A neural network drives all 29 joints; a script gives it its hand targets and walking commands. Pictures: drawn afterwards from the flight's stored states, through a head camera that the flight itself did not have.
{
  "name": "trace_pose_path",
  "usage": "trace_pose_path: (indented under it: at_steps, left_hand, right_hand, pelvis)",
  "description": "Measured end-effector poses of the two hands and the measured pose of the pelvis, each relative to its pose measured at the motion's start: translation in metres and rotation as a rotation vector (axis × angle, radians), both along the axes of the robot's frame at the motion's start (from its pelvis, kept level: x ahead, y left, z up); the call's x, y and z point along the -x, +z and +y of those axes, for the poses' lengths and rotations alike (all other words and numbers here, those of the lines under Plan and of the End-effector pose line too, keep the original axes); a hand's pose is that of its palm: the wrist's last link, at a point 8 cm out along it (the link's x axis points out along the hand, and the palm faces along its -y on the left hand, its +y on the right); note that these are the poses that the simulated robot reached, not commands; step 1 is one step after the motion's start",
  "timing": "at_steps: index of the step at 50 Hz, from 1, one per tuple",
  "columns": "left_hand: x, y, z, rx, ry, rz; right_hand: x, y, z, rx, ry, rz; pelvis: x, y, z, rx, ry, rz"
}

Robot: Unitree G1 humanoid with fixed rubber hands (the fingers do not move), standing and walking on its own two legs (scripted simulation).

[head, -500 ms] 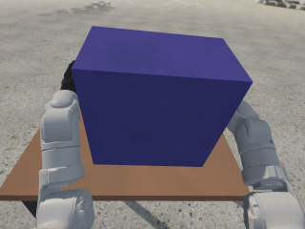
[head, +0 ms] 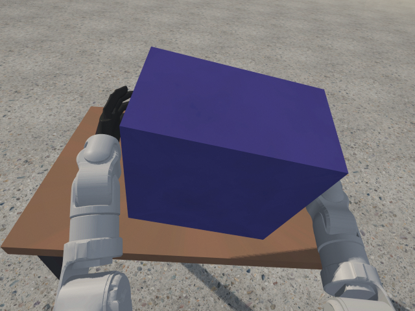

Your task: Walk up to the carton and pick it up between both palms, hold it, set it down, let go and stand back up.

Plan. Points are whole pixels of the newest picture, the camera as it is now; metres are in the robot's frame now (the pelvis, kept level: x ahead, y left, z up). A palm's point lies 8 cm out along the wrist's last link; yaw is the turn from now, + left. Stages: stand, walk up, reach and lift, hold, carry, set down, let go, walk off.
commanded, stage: set down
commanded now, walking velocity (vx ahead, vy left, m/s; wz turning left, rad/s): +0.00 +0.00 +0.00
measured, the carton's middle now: (216, 159) +0.36 +0.00 +0.14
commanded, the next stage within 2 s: none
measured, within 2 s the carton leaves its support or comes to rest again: neither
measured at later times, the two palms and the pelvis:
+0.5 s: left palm (109, 144) +0.37 +0.19 +0.16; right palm (310, 171) +0.35 -0.19 +0.12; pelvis +0.02 +0.00 +0.00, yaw +0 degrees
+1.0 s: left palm (124, 150) +0.39 +0.18 +0.13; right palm (313, 172) +0.37 -0.21 +0.11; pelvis +0.01 -0.01 +0.00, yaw -1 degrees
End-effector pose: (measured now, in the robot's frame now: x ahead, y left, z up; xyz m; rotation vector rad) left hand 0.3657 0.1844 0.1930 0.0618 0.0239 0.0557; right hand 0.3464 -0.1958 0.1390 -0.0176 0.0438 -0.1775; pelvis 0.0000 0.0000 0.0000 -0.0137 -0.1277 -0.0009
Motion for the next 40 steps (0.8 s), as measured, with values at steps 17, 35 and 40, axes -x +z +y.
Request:
trace_pose_path:
  at_steps: [17, 35, 40]
  left_hand:
    - [-0.007, -0.021, -0.004, 0.010, 0.010, 0.011]
    - [-0.012, -0.043, -0.001, 0.002, -0.016, 0.069]
    - [-0.016, -0.049, -0.009, 0.001, -0.024, 0.088]
  right_hand:
    - [-0.008, -0.002, -0.005, 0.032, -0.003, 0.006]
    - [-0.001, -0.029, -0.002, 0.027, -0.025, 0.062]
    - [-0.002, -0.033, -0.010, 0.026, -0.030, 0.078]
  pelvis:
    - [-0.017, 0.000, -0.003, 0.004, -0.007, 0.016]
    - [-0.010, 0.000, 0.007, 0.004, -0.012, 0.042]
    - [-0.009, 0.000, 0.006, 0.003, -0.023, 0.069]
